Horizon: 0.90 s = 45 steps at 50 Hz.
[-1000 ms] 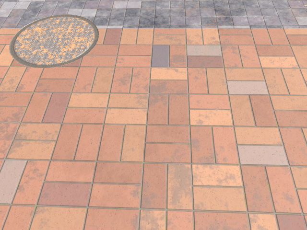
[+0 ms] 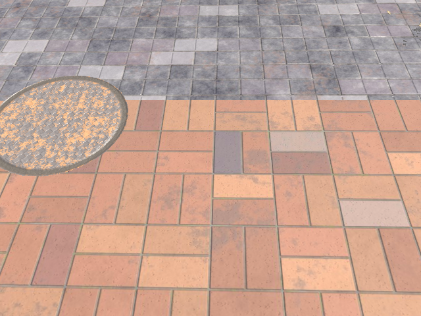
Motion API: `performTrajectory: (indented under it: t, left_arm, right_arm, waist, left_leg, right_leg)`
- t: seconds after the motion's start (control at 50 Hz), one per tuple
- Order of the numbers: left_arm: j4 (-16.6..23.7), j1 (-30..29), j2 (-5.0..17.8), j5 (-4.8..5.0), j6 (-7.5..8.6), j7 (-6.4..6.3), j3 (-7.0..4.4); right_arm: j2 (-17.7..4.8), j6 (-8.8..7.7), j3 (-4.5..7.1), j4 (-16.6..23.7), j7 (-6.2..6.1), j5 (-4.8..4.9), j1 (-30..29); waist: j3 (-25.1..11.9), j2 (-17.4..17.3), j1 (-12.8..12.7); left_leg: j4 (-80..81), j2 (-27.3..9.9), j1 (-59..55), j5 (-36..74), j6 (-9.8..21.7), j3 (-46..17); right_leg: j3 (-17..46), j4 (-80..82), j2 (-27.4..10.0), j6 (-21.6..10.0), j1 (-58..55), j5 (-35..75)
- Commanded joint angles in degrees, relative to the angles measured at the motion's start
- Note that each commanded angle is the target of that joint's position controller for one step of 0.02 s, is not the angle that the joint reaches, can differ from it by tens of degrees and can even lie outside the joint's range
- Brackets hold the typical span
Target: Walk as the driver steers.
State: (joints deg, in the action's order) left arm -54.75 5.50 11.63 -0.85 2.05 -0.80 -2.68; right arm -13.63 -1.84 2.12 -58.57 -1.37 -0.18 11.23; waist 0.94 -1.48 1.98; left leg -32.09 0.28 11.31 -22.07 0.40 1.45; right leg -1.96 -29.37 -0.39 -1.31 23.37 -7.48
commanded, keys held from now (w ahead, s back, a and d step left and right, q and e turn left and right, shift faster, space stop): no key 1.00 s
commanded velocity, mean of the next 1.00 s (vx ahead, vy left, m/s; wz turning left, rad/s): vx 0.02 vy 0.00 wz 0.00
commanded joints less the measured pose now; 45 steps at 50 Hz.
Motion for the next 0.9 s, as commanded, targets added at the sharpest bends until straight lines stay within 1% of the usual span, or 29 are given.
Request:
performTrajectory:
  t: [0.02,0.04,0.06,0.08,0.12,0.14,0.16,0.2,0.3,0.46,0.64,0.9]
  left_arm:
    - [2.9,-3.4,7.8,0.41,-0.71,-0.01,-1.3]
    - [3.4,-4.5,7.5,0.63,-0.76,-0.02,-1.31]
    - [2.9,-3.7,7.4,0.65,-0.64,-0.1,-1.37]
    - [2.1,-2.6,7.4,0.78,-0.36,-0.22,-1.45]
    - [0.9,-0.7,6.9,1.06,0.02,-0.54,-1.5]
    - [0.5,-0.1,6.8,1.03,0.06,-0.61,-1.53]
    - [0.2,0.0,6.6,1.01,0.0,-0.61,-1.55]
    - [-0.2,-0.4,6.4,1.03,-0.39,-0.56,-1.58]
    - [-1.0,-1.5,6.1,0.98,-1.49,-0.49,-1.64]
    - [-2.7,-2.0,6.3,0.93,-2.25,-0.83,-1.6]
    - [-4.5,-1.7,6.1,0.91,-2.49,-1.14,-1.39]
    - [-6.5,0.0,5.7,0.99,-2.42,-1.37,-0.98]
  right_arm:
    - [-4.7,2.83,0.72,-0.2,-0.73,-0.43,5.8]
    - [-5.7,3.09,0.88,-0.8,-0.64,-0.39,5.9]
    - [-5.7,2.84,0.89,-1.1,-0.55,-0.2,5.2]
    - [-5.1,2.41,0.77,-1.3,-0.54,-0.26,5.0]
    - [-5.3,1.43,0.87,-1.8,-0.45,-0.35,5.0]
    - [-5.1,1.06,0.84,-2.1,-0.39,-0.25,5.1]
    - [-4.8,0.89,0.79,-2.3,-0.36,-0.13,5.2]
    - [-4.4,1.03,0.69,-2.7,-0.37,-0.01,5.3]
    - [-4.0,1.53,0.47,-3.4,-0.58,-0.09,6.1]
    - [-3.5,1.12,0.1,-4.1,-0.81,-0.22,7.5]
    - [-2.3,0.76,-0.17,-4.4,-0.92,-0.29,9.4]
    - [-1.2,0.48,-0.31,-4.4,-0.96,-0.23,12.2]
  waist:
    - [-6.0,8.5,1.9]
    - [-3.3,6.2,1.2]
    - [-1.8,4.4,0.3]
    - [-2.1,3.7,0.0]
    - [-4.3,2.3,-0.6]
    - [-5.4,1.8,-0.9]
    - [-6.0,1.4,-0.9]
    - [-5.6,0.9,-0.9]
    - [-2.9,0.9,-0.9]
    - [-0.6,1.2,-1.2]
    - [1.0,1.1,-1.5]
    - [1.5,1.0,-1.7]
  left_leg:
    - [6.6,-2.5,0.8,5.1,0.8,-1.7]
    - [7.5,-2.9,3.2,2.6,1.6,-1.6]
    - [7.7,-2.8,4.7,1.6,2.2,-1.7]
    - [8.0,-3.0,4.6,3.4,2.1,-1.8]
    - [8.2,-3.3,3.7,9.4,1.5,-2.0]
    - [7.7,-3.4,3.3,12.2,1.3,-1.9]
    - [7.3,-3.4,2.9,13.9,1.1,-1.8]
    - [7.0,-3.3,2.7,14.8,1.0,-1.6]
    - [7.5,-3.4,3.9,11.8,1.2,-1.6]
    - [9.2,-3.6,5.7,7.4,1.2,-1.7]
    - [10.8,-3.5,6.5,4.1,1.3,-1.7]
    - [11.3,-3.2,6.4,4.3,1.4,-1.4]
  right_leg:
    - [13.2,8.3,-10.2,-6.1,-7.3,0.2]
    - [9.1,8.4,-6.8,-3.8,-6.5,-5.7]
    - [7.4,7.1,-5.2,-2.7,-7.7,-4.5]
    - [6.9,5.6,-4.7,-2.6,-9.3,0.5]
    - [6.0,2.1,-4.4,-3.7,-13.4,13.1]
    - [5.6,0.8,-4.3,-4.2,-15.1,17.4]
    - [5.4,0.1,-4.2,-4.6,-15.9,19.4]
    - [5.0,-0.3,-4.0,-4.9,-15.9,19.4]
    - [4.4,0.2,-3.3,-4.3,-14.9,14.3]
    - [4.3,1.2,-2.8,-3.3,-15.2,9.4]
    - [4.4,2.4,-2.5,-2.6,-14.9,5.2]
    - [4.5,2.9,-2.3,-2.4,-14.4,4.2]
Keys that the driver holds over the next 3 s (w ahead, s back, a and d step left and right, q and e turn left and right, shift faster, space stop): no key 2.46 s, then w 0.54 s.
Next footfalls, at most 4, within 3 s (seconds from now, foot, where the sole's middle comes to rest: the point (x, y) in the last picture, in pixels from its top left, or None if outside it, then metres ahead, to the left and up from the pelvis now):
none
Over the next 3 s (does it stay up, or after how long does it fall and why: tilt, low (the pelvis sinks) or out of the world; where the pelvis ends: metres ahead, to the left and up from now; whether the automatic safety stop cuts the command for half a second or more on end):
stays up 0.19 -0.05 0.02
